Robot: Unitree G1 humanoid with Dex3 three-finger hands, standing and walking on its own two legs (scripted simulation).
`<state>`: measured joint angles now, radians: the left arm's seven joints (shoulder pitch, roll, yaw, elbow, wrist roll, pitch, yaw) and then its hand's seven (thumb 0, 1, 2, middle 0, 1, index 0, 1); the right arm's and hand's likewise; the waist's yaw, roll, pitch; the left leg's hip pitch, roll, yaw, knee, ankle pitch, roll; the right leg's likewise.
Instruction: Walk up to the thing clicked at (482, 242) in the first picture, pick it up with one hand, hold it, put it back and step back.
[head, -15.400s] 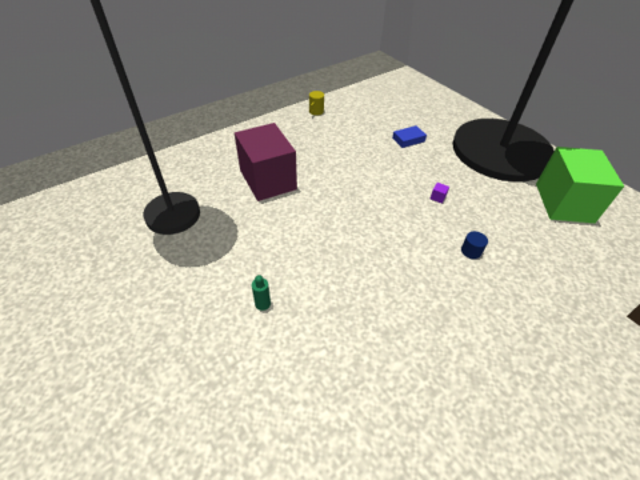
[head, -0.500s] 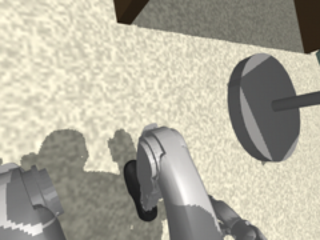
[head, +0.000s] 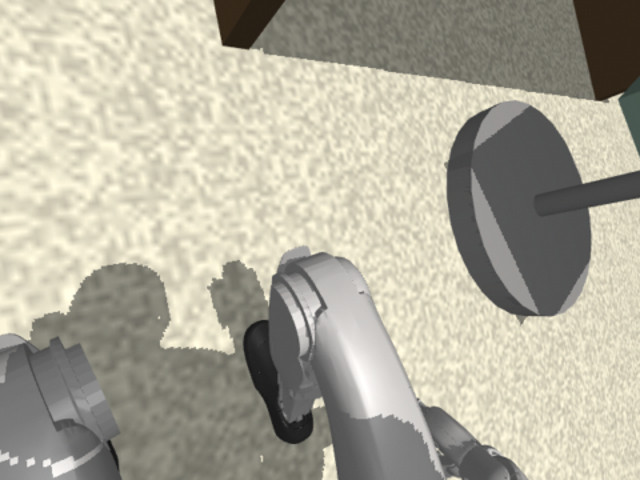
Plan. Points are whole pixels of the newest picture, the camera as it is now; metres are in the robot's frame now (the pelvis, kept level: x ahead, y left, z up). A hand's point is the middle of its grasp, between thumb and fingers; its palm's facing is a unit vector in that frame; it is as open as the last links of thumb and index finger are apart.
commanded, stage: rest palm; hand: left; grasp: from above
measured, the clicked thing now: out of the picture +0.45 +0.42 -0.26
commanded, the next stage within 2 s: close in 0.44 s
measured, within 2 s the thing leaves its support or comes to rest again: neither
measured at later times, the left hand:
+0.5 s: hand out of the picture +0.43 +0.40 -0.23, palm faces -0.44 -0.17 -0.88, open 13.5 cm
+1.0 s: hand out of the picture +0.43 +0.41 -0.23, palm faces -0.44 -0.17 -0.88, open 13.5 cm
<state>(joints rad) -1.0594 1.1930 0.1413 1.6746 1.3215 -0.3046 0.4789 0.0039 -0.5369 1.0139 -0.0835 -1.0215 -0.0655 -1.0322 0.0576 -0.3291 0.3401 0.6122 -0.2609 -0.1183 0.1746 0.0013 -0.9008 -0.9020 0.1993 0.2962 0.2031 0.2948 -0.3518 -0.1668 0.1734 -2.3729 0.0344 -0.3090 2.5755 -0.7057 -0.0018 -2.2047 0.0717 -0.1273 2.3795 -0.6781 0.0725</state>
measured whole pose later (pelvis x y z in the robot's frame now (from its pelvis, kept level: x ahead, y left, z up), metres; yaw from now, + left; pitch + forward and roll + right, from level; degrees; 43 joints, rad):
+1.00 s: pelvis +0.00 +0.00 +0.00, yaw +0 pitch +26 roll -16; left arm -1.07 1.23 0.13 1.64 1.31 -0.34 0.44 0.00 -0.43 0.99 -0.11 -1.06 -0.11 -1.05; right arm 0.03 -0.34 0.35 0.60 -0.26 -0.09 0.16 0.00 -0.89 -0.90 0.20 0.30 0.20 0.29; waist -0.34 -0.17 0.19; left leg -2.37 0.03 -0.31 2.57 -0.70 0.00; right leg -2.20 0.07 -0.13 2.37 -0.67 0.08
